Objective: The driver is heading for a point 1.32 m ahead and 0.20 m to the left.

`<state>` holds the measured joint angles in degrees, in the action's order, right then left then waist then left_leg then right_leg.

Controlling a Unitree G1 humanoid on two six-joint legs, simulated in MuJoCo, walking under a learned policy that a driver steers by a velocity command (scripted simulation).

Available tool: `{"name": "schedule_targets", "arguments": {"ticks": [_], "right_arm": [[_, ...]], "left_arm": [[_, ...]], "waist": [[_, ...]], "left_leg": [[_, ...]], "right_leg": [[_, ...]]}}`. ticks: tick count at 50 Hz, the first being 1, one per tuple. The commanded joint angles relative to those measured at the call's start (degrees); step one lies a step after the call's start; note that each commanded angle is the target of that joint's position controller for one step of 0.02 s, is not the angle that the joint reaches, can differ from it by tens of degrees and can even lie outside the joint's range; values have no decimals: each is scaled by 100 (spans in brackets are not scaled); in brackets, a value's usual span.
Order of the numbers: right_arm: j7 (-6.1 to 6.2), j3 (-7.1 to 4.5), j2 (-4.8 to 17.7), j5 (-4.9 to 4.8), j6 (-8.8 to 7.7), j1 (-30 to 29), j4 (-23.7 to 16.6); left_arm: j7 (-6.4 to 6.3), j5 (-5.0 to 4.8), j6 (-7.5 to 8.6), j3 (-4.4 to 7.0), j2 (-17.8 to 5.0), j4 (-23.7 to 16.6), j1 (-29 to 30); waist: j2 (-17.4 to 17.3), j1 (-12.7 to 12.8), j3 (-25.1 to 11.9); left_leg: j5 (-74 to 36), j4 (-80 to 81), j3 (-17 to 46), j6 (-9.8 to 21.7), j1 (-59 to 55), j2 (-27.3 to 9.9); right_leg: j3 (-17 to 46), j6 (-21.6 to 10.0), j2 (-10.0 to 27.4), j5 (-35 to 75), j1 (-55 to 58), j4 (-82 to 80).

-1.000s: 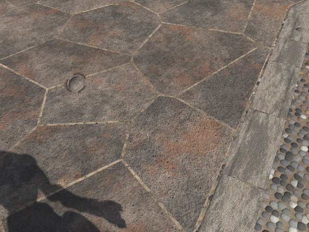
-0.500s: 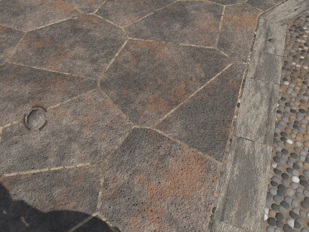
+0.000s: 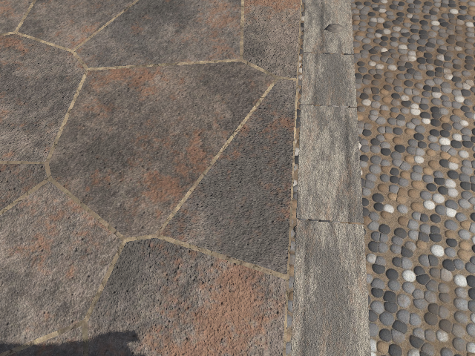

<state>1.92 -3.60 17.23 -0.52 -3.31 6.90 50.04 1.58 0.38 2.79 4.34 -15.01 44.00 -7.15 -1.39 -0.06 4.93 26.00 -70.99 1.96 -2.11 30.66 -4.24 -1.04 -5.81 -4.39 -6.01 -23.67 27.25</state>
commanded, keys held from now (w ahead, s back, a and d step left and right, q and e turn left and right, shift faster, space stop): no key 1.00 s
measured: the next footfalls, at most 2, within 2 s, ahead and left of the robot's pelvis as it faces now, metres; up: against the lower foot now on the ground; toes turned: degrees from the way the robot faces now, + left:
left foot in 0.30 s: +0.15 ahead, +0.17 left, +0.00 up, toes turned -2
right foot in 1.70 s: +0.51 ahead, -0.06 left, +0.00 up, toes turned -4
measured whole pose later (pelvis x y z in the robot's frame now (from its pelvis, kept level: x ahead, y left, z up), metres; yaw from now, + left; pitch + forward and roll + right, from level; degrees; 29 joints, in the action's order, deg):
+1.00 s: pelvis +0.10 +0.04 +0.00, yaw -2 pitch -2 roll +0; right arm 2.1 -2.6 13.0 0.2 -0.5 8.9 61.0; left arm -1.5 0.2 0.2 2.5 -12.3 57.3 -10.1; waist 0.0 -0.6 2.6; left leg 15.4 -29.1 0.3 -1.1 12.0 -1.1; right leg 2.1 -1.3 -2.1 -16.5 -11.0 29.4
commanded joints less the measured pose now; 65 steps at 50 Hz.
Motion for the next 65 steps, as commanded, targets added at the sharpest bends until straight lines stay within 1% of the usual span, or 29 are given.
{"name": "schedule_targets", "arguments": {"ticks": [1,3,7,10,12,13,14,15,16,17,18,19,20,22,29,50,51,53,54,55,56,57,58,60,61,62,63,64,65], "right_arm": [[93,-139,401,41,155,893,-49],[119,-136,366,67,187,751,-83],[107,-107,306,48,251,308,-163],[72,-108,337,22,256,121,-175],[39,-108,335,33,220,137,-160],[13,-94,280,53,184,243,-117],[-20,-72,269,111,139,347,-73],[-25,-97,494,186,101,445,-49],[-5,-173,920,183,111,363,-77],[-25,-139,678,139,146,191,3],[-64,-81,368,107,148,33,-19],[-75,-71,337,114,140,-11,-21],[-78,-78,396,118,117,26,-3],[-58,-72,382,98,65,187,118],[15,-52,320,59,139,201,327],[46,6,182,73,242,244,956],[48,22,115,74,249,370,1040],[66,-1,158,2,251,366,1048],[70,5,151,-15,209,283,984],[56,24,76,-38,128,170,900],[19,52,-62,-66,31,93,837],[-27,59,-98,-88,-53,49,797],[-72,37,-36,-108,-122,55,780],[-153,33,-51,-141,-229,272,813],[-174,20,-65,-144,-266,578,936],[-176,-28,-36,-119,-274,1024,1160],[-177,-85,79,-62,-256,1546,1358],[-158,-187,490,-38,-251,2276,1481],[-232,-242,919,17,-290,2723,1539]], "left_arm": [[-55,61,106,170,-779,-294,-123],[-122,45,74,144,-760,-258,-111],[-223,63,-47,77,-701,-228,24],[-227,108,-92,26,-661,-144,-1],[-213,88,-115,-24,-582,-65,-46],[-213,48,-128,-64,-511,-38,-10],[-210,8,-130,-106,-423,25,-123],[-212,60,-97,-153,-309,49,-343],[-189,131,-53,-115,-355,86,-764],[-201,116,-58,-138,-221,92,-758],[-206,110,-94,-123,-344,77,-412],[-224,61,-148,-81,-453,51,-184],[-239,31,-210,-61,-485,56,-98],[-236,44,-263,-59,-439,104,-173],[-245,6,-208,-36,-341,373,-243],[-329,-17,-209,-82,-329,1177,-339],[-332,-17,-216,-91,-291,1264,-443],[-348,-99,-239,-19,-495,1305,-527],[-351,-127,-212,0,-567,1293,-609],[-345,-157,-149,24,-653,1316,-787],[-331,-178,-79,65,-778,1367,-979],[-323,-180,-15,101,-861,1378,-1001],[-316,-162,41,97,-824,1330,-914],[-281,-199,106,74,-746,1206,-617],[-266,-255,93,64,-722,1122,-331],[-253,-262,71,49,-674,1060,-163],[-246,-233,86,2,-515,990,-65],[-230,-188,139,-97,-147,879,1],[-251,-232,237,-73,-171,670,92]], "waist": [[436,-246,-1347],[525,-225,-1385],[704,-93,-1258],[799,15,-1067],[821,4,-1001],[759,-110,-989],[612,-204,-957],[313,-102,-1072],[-435,303,-1098],[-966,370,-1121],[-812,235,-962],[-608,115,-847],[-488,44,-743],[-308,8,-739],[67,-73,-760],[141,-53,-400],[183,-53,-507],[342,16,-213],[450,77,21],[663,154,191],[998,199,244],[1184,210,330],[1126,159,372],[1006,-61,299],[926,-282,226],[805,-475,72],[448,-628,-109],[-834,-783,-384],[-1747,-821,-366]], "left_leg": [[-433,352,95,-72,-203,-118],[-734,862,117,-144,-95,-123],[-1305,2112,134,-209,-362,-153],[-1331,2882,65,-195,-772,-54],[-1147,3401,-5,-123,-1046,38],[-1391,3960,-84,-42,-1351,95],[-2176,4693,-60,66,-1778,75],[-3214,4775,375,200,-2260,-332],[-4069,4518,684,505,-2547,-783],[-3178,4631,800,802,-2058,-854],[-2267,4761,712,686,-1679,-634],[-1921,4741,489,486,-1571,-412],[-1903,4659,327,354,-1562,-259],[-2029,4538,192,268,-1684,-148],[-2493,4318,92,318,-1996,-50],[-1927,4589,-46,234,-1996,165],[-1367,4593,-131,241,-2030,244],[324,4280,-329,352,-1581,478],[783,4095,-329,413,-1224,499],[758,3778,-375,439,-857,511],[332,3266,-511,432,-584,562],[6,2867,-396,498,-448,449],[7,2637,-255,593,-350,315],[182,3057,-224,772,-596,199],[-165,3836,-382,820,-1346,263],[-803,4329,-542,757,-2315,455],[-998,4489,-174,727,-3045,302],[-305,5360,1567,1099,-3842,-746],[195,6158,3725,1848,-4148,-1794]], "right_leg": [[1203,-1138,1599,3562,917,-841],[1084,-1065,1554,3344,1014,-858],[1023,-824,1408,1652,935,-1025],[1128,-777,1401,769,834,-1069],[1249,-725,1428,694,914,-860],[1233,-610,1360,665,904,-670],[1197,-375,1216,517,828,-513],[1114,-83,966,162,698,-260],[735,133,478,-647,387,77],[450,300,285,-1053,665,52],[454,347,343,-827,950,-24],[483,303,376,-568,971,-18],[558,244,421,-330,932,-24],[662,192,509,-66,968,-106],[654,239,531,411,1037,-70],[609,302,563,-94,1105,-366],[581,280,522,-722,1138,-445],[741,63,529,-2867,888,-585],[1061,-104,731,-3655,756,-802],[1583,-309,1072,-4114,819,-1097],[2297,-562,1534,-4389,1009,-1471],[2889,-793,1909,-4344,995,-1699],[3084,-892,2069,-4072,967,-1763],[2748,-778,2004,-3442,944,-1609],[2223,-566,1725,-3090,615,-1435],[1694,-358,1345,-2628,168,-1110],[1185,-147,996,-1990,-251,-354],[249,243,343,-1611,-1073,1536],[157,362,-8,-2664,-2150,2882]]}}
Keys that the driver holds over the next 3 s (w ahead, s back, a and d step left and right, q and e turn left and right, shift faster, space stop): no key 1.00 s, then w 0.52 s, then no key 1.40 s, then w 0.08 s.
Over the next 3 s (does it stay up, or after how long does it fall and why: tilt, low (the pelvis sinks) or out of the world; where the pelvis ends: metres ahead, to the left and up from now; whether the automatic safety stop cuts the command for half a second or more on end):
stays up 0.47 0.06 0.00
